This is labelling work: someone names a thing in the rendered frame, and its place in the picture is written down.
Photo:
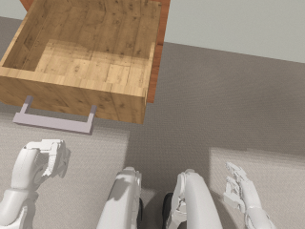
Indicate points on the left robot forearm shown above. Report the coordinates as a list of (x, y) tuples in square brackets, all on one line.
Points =
[(17, 209)]

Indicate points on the robot right shin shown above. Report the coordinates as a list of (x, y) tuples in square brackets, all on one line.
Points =
[(178, 211)]

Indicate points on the robot left hand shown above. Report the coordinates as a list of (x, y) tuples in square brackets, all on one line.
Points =
[(49, 154)]

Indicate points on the robot right foot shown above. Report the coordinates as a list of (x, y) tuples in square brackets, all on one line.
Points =
[(166, 209)]

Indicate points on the drawer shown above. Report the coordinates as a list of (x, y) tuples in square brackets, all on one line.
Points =
[(72, 54)]

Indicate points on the handle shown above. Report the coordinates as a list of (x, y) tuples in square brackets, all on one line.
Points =
[(52, 123)]

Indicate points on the right robot forearm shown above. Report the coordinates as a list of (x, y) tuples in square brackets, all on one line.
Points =
[(257, 218)]

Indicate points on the robot right hand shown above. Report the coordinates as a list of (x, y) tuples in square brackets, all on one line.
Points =
[(245, 195)]

